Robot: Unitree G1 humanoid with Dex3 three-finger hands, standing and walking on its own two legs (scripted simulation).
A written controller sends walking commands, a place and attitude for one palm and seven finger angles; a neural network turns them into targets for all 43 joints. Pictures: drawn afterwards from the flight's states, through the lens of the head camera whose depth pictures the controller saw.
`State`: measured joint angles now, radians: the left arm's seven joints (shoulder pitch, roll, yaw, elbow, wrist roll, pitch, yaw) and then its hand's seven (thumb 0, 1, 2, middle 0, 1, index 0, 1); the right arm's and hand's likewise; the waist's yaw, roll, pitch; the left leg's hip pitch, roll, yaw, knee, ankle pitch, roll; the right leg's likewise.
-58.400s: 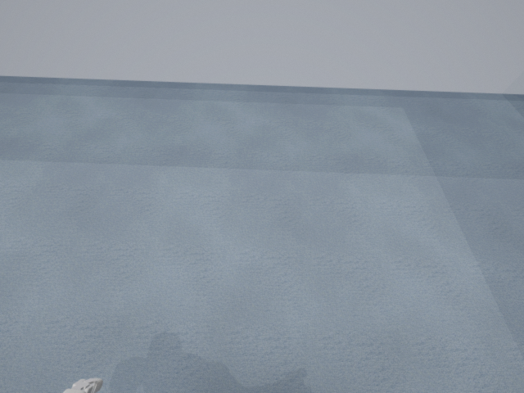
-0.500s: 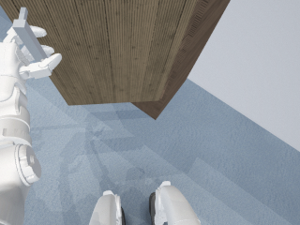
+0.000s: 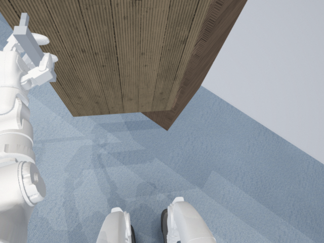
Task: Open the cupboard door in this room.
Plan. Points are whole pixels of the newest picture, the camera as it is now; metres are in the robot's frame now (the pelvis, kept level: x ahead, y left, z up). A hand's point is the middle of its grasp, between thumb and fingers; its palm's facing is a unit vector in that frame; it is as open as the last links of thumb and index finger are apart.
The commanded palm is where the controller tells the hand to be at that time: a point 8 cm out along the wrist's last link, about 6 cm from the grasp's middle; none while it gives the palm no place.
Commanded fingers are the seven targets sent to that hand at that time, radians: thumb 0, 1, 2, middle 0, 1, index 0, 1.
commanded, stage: pull the door open along its arc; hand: left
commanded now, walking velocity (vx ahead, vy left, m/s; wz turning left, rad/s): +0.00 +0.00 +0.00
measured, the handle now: (39, 51) +0.56 +0.25 +0.04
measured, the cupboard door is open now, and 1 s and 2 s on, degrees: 43 82 83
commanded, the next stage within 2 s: open thumb and fingers to let go in 0.92 s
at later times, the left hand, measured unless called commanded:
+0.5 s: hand (71, 129) +0.36 +0.16 +0.05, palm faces +0.24 -0.97 +0.01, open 6.1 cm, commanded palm +0.30 +0.23 +0.04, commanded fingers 0.00 0.90 0.90 -0.40 -1.35 -0.40 -1.35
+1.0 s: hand (113, 165) +0.29 +0.08 +0.05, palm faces +0.43 -0.90 +0.00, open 6.1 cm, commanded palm +0.24 +0.12 +0.04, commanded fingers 0.00 0.90 0.90 -0.40 -1.35 -0.40 -1.35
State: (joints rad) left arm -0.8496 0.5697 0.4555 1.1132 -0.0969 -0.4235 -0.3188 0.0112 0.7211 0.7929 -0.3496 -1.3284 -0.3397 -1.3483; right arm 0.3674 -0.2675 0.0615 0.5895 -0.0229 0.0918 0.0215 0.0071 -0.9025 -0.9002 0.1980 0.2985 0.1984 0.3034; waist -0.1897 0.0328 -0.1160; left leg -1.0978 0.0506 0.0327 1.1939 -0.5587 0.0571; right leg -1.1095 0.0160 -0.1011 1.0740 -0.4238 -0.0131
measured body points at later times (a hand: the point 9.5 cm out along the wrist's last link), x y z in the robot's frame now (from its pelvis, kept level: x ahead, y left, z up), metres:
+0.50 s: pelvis +0.01 -0.01 +0.02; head +0.11 +0.00 +0.46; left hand +0.34 +0.21 +0.05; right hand +0.16 -0.25 -0.09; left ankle -0.01 +0.08 -0.64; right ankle +0.04 -0.12 -0.64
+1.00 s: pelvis +0.01 -0.05 +0.02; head +0.08 -0.06 +0.47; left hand +0.26 +0.13 +0.05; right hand +0.18 -0.27 -0.09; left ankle -0.01 +0.08 -0.64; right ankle +0.04 -0.12 -0.64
